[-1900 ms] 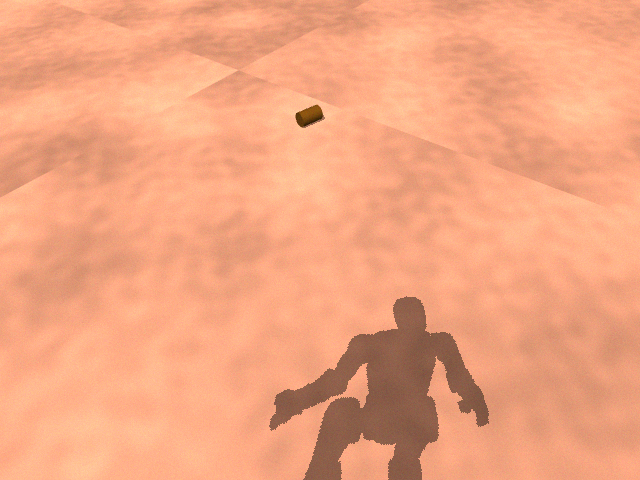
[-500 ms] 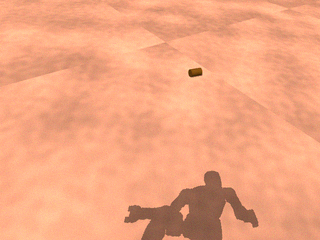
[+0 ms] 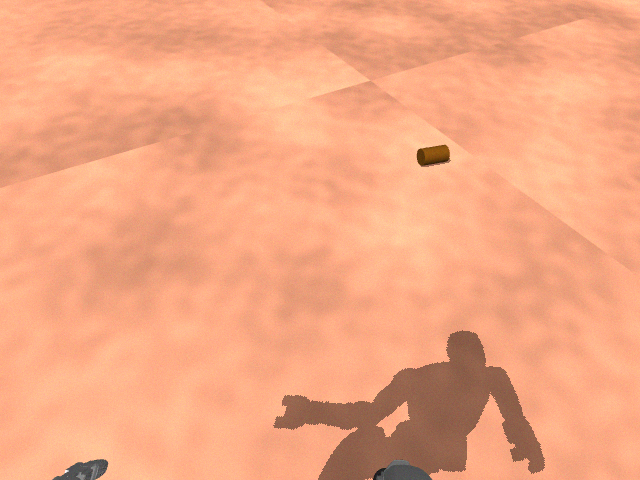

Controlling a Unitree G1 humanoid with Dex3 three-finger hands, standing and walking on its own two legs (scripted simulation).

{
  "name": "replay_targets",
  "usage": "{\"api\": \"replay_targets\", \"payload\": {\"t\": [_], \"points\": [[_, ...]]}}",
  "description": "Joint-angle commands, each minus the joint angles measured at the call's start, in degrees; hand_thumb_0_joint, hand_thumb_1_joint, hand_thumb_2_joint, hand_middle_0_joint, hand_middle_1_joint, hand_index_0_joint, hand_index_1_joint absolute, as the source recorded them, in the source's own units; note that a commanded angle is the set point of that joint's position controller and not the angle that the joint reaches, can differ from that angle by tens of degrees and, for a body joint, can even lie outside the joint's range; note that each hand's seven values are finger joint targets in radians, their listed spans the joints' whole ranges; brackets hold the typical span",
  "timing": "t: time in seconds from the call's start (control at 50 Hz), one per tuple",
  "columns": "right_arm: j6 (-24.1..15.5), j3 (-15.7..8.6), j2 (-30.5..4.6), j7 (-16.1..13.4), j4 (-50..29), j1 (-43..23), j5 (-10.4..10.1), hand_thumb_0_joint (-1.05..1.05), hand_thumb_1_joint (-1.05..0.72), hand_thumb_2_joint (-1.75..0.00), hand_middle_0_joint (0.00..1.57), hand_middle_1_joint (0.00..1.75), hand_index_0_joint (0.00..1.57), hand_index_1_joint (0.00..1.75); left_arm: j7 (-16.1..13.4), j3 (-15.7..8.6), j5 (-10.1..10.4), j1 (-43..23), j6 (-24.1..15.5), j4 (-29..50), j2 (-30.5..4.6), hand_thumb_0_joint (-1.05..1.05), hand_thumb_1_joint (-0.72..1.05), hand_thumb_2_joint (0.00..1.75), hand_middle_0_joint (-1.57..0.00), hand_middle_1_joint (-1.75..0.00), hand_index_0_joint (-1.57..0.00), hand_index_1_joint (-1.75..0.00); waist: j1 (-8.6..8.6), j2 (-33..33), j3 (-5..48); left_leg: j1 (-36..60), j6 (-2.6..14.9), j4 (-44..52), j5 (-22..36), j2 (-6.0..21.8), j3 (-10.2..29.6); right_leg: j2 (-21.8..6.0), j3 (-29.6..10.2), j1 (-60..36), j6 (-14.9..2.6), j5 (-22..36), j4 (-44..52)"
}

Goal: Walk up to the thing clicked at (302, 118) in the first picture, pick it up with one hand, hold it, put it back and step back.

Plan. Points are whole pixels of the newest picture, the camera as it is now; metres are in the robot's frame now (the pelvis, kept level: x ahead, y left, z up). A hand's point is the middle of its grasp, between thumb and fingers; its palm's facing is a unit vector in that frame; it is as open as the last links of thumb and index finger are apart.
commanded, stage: walk up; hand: left
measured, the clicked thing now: (433, 155) +1.64 -0.58 -0.71
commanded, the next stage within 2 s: none
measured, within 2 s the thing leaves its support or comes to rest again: neither
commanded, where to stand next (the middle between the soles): +1.35 -0.87 m, yaw +18 degrees
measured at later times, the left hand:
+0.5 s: hand (219, 386) +0.30 +0.18 -0.17, palm faces +0.12 -0.95 -0.29, open 7.4 cm
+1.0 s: hand (313, 222) +0.61 +0.03 -0.11, palm faces +0.14 -0.92 -0.37, open 7.4 cm
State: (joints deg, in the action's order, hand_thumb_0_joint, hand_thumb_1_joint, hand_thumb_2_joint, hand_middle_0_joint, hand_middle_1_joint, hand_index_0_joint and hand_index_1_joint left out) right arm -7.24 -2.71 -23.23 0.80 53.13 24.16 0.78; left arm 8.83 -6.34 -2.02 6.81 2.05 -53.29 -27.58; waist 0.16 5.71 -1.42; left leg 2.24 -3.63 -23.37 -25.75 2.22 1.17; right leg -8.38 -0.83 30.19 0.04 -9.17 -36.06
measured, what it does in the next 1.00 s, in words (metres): walks ahead: left foot, then right foot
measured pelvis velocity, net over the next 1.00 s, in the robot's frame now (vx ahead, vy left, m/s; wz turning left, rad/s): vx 0.53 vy -0.26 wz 0.15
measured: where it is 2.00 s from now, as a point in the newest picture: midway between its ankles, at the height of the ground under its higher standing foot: (459, 281)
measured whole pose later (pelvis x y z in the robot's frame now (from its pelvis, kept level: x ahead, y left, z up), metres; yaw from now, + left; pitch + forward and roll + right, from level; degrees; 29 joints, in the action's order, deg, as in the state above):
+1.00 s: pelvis +0.53 -0.26 +0.00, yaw +9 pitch -2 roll +2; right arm -4.1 -3.5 -28.8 -3.0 54.5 18.9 -0.1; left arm 6.7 -6.1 -1.5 9.3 0.0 -46.7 -23.4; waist 0.8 0.0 -3.9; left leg -23.2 2.3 -66.9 -26.4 6.1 2.1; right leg -5.1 3.9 23.7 -0.7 -16.3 -41.5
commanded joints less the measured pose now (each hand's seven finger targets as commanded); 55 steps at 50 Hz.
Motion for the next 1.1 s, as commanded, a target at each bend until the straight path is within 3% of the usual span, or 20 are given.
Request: {"api": "replay_targets", "payload": {"t": [0.0, 0.02, 0.04, 0.06, 0.16, 0.3, 0.38, 0.42, 0.44, 0.46, 0.48, 0.54, 0.62, 0.76, 0.86, 0.88, 0.9, 0.92, 1.0, 1.08], "points": [[0.0, -4.9, -17.3, -2.6, -5.4, -4.0, 0.2, 0.00, -0.90, -0.90, 0.20, 0.30, 0.20, 0.30, -2.0, -4.6, 0.1, 8.3, -3.8, 3.8, -10.6, 0.00, 0.90, 0.90, -0.20, -0.30, -0.20, -0.30, 9.58, -5.8, 10.8, -15.2, 9.19, -27.0, 41.3, 7.8, 0.8, 5.3, 2.0, -30.7, -4.20, -5.6, 6.2], [-0.1, -3.3, -13.0, -2.4, -5.6, -1.2, 0.1, 0.00, -0.90, -0.90, 0.20, 0.30, 0.20, 0.30, -2.9, -6.4, -0.8, 16.8, -4.5, 2.0, -15.0, 0.00, 0.90, 0.90, -0.20, -0.30, -0.20, -0.30, 12.78, 5.3, 14.0, -29.6, 7.33, -42.7, 25.5, 3.1, -1.9, -1.1, -7.5, -43.1, -4.72, -15.9, 7.9], [-0.5, -2.1, -10.4, -2.6, -8.3, 0.0, -1.0, 0.00, -0.90, -0.90, 0.20, 0.30, 0.20, 0.30, -3.6, -6.8, 0.2, 17.1, -5.0, 1.2, -21.1, 0.00, 0.90, 0.90, -0.20, -0.30, -0.20, -0.30, 10.26, 21.3, 14.9, -46.4, 6.67, -53.0, -3.0, -7.2, -5.4, -14.9, -33.0, -50.0, -7.15, -22.1, 22.1], [-0.4, -2.8, -14.5, -3.4, -6.7, -2.2, -0.3, 0.00, -0.90, -0.90, 0.20, 0.30, 0.20, 0.30, -4.2, -6.5, 0.7, 11.3, -4.9, 3.2, -20.5, 0.00, 0.90, 0.90, -0.20, -0.30, -0.20, -0.30, 9.44, 16.9, 13.9, -47.8, 7.37, -57.6, -4.5, -2.1, -2.2, -17.8, -38.1, -48.8, -12.60, -21.2, 23.3], [0.2, -3.1, -12.7, -1.1, -3.0, -2.9, -1.3, 0.00, -0.90, -0.90, 0.20, 0.30, 0.20, 0.30, -5.0, -2.8, 1.0, 2.8, -5.9, 6.0, -9.6, 0.00, 0.90, 0.90, -0.20, -0.30, -0.20, -0.30, 2.37, 4.1, -1.3, -35.3, 7.55, -42.1, 9.1, 3.6, 1.3, -4.4, -2.4, -19.6, -8.41, 5.2, 18.0], [0.6, -3.2, -11.0, 0.1, -7.0, -10.2, -1.5, 0.00, -0.90, -0.90, 0.20, 0.30, 0.20, 0.30, -3.1, -1.7, 0.1, 3.1, -5.7, 10.4, -9.4, 0.00, 0.90, 0.90, -0.20, -0.30, -0.20, -0.30, 2.79, 3.1, -4.6, -25.6, 4.91, -15.9, 22.6, 1.9, -7.5, -2.4, 5.2, -13.5, -9.54, 2.9, 21.1], [0.5, -5.2, -13.2, -1.6, -4.0, 1.8, -1.0, 0.00, -0.90, -0.90, 0.20, 0.30, 0.20, 0.30, -3.4, -1.5, 0.7, 4.9, -4.5, 12.0, -9.1, 0.00, 0.90, 0.90, -0.20, -0.30, -0.20, -0.30, -2.29, -5.3, 3.8, -4.1, 6.62, -12.0, 23.5, -2.2, -9.6, -1.0, 6.5, -11.4, -8.16, 14.1, 4.2], [0.1, -7.2, -18.9, -3.0, -3.4, 10.8, 0.7, 0.00, -0.90, -0.90, 0.20, 0.30, 0.20, 0.30, -4.1, -0.1, 0.5, 10.5, -3.9, 12.4, -5.0, 0.00, 0.90, 0.90, -0.20, -0.30, -0.20, -0.30, -6.49, -17.0, 9.1, 8.3, 11.73, -6.1, 8.1, 7.7, 7.8, 4.2, 6.9, -1.1, -5.37, 2.6, -22.6], [0.1, -8.2, -23.6, -3.8, -5.5, 10.7, 0.9, 0.00, -0.90, -0.90, 0.20, 0.30, 0.20, 0.30, -4.2, 0.1, 0.7, 14.5, -3.4, 12.8, -3.6, 0.00, 0.90, 0.90, -0.20, -0.30, -0.20, -0.30, -4.32, -24.4, 11.7, 15.2, 17.37, -1.9, 7.4, 24.4, 36.4, 10.6, 4.9, 11.2, -1.91, -26.2, -35.2], [0.1, -8.3, -23.1, -4.1, -7.0, 8.3, -1.5, 0.00, -0.90, -0.90, 0.20, 0.30, 0.20, 0.30, -4.6, -1.6, 0.6, 12.6, -2.4, 12.7, -12.3, 0.00, 0.90, 0.90, -0.20, -0.30, -0.20, -0.30, -4.96, -12.9, 13.1, 15.6, 22.98, 2.9, 3.7, 28.7, 47.5, 8.1, -5.6, 14.8, -1.70, -21.6, -41.2], [0.0, -8.1, -22.0, -4.6, -7.4, 4.7, -2.0, 0.00, -0.90, -0.90, 0.20, 0.30, 0.20, 0.30, -4.9, -1.5, -0.1, 8.6, -2.8, 12.6, -13.8, 0.00, 0.90, 0.90, -0.20, -0.30, -0.20, -0.30, -4.89, -9.1, 8.8, 9.4, 22.69, 5.3, 2.7, 28.2, 45.8, 5.1, -7.0, 15.7, -1.88, -18.0, -42.0], [-1.1, -4.8, -17.7, -4.6, -8.0, -1.2, -2.1, 0.00, -0.90, -0.90, 0.20, 0.30, 0.20, 0.30, -4.2, -2.0, 1.1, 7.6, -3.0, 11.2, -10.9, 0.00, 0.90, 0.90, -0.20, -0.30, -0.20, -0.30, -0.60, -5.0, 0.9, -11.4, 15.20, 3.8, 29.0, 18.2, 16.2, 1.8, -6.7, 3.9, -0.66, -11.4, -38.2], [-2.3, -4.9, -18.2, -3.6, -8.0, -4.4, -1.1, 0.00, -0.90, -0.90, 0.20, 0.30, 0.20, 0.30, -2.2, -2.3, 0.6, 9.6, -1.4, 10.9, -9.0, 0.00, 0.90, 0.90, -0.20, -0.30, -0.20, -0.30, 2.44, -10.5, -1.9, -19.8, 14.83, 4.4, 20.3, 13.0, 3.9, 0.1, -3.5, 1.0, 0.45, -8.2, -27.7], [-2.0, -5.8, -21.8, -2.9, -6.5, -4.2, -0.2, 0.00, -0.90, -0.90, 0.20, 0.30, 0.20, 0.30, -0.3, -2.8, 0.4, -0.7, -0.8, 12.8, -7.8, 0.00, 0.90, 0.90, -0.20, -0.30, -0.20, -0.30, -0.50, -15.7, -2.3, -21.3, 13.22, 6.2, 8.3, 12.0, 1.2, -0.8, -0.1, -4.3, -0.09, -0.3, -5.9], [0.1, -4.8, -18.5, -3.8, -6.2, -6.9, 0.3, 0.00, -0.90, -0.90, 0.20, 0.30, 0.20, 0.30, -1.3, -5.4, -0.1, 11.6, -1.9, 7.5, -11.3, 0.00, 0.90, 0.90, -0.20, -0.30, -0.20, -0.30, 7.67, -5.8, 6.0, -26.9, 10.39, -20.4, 16.7, 10.0, -4.3, 3.8, 2.9, -27.1, -2.16, -6.7, 2.9], [0.4, -2.9, -12.9, -3.9, -6.1, -3.3, 0.3, 0.00, -0.90, -0.90, 0.20, 0.30, 0.20, 0.30, -2.3, -7.0, -1.0, 18.3, -2.6, 5.6, -15.5, 0.00, 0.90, 0.90, -0.20, -0.30, -0.20, -0.30, 10.94, 9.1, 8.1, -36.5, 8.22, -38.7, 9.4, 4.3, -6.6, 0.3, -5.1, -34.6, -2.75, -18.0, 9.2], [0.4, -2.0, -11.5, -4.2, -7.8, -2.7, -1.1, 0.00, -0.90, -0.90, 0.20, 0.30, 0.20, 0.30, -3.2, -7.1, -0.7, 17.1, -3.3, 6.6, -20.3, 0.00, 0.90, 0.90, -0.20, -0.30, -0.20, -0.30, 9.37, 22.1, 6.4, -52.1, 6.31, -49.1, -7.5, -5.1, -7.0, -11.7, -29.0, -37.8, -6.16, -22.4, 22.7], [1.1, -2.8, -14.9, -5.2, -5.9, -1.3, -0.4, 0.00, -0.90, -0.90, 0.20, 0.30, 0.20, 0.30, -3.9, -6.9, 0.3, 11.7, -3.3, 8.1, -20.7, 0.00, 0.90, 0.90, -0.20, -0.30, -0.20, -0.30, 7.12, 16.2, 6.2, -50.4, 6.41, -54.4, -6.4, -0.4, -1.2, -14.7, -34.5, -35.6, -9.12, -24.4, 24.5], [1.3, -3.0, -15.4, -4.0, -0.6, -1.3, -2.3, 0.00, -0.90, -0.90, 0.20, 0.30, 0.20, 0.30, -4.9, -3.8, 0.6, 4.6, -3.7, 9.9, -11.4, 0.00, 0.90, 0.90, -0.20, -0.30, -0.20, -0.30, 1.84, 6.8, -0.4, -38.9, 6.98, -43.8, 7.2, 3.5, 2.4, -3.6, -8.4, -18.0, -4.07, -9.1, 19.7], [1.7, -2.6, -14.1, -3.1, 0.5, -0.2, -1.1, 0.00, -0.90, -0.90, 0.20, 0.30, 0.20, 0.30, -4.7, -2.5, 0.4, 6.0, -4.7, 11.3, -8.1, 0.00, 0.90, 0.90, -0.20, -0.30, -0.20, -0.30, 1.76, 4.2, -1.5, -37.1, 5.18, -35.6, 11.6, 0.8, -0.4, -1.9, -2.8, -18.8, -6.49, 2.0, 21.3]]}}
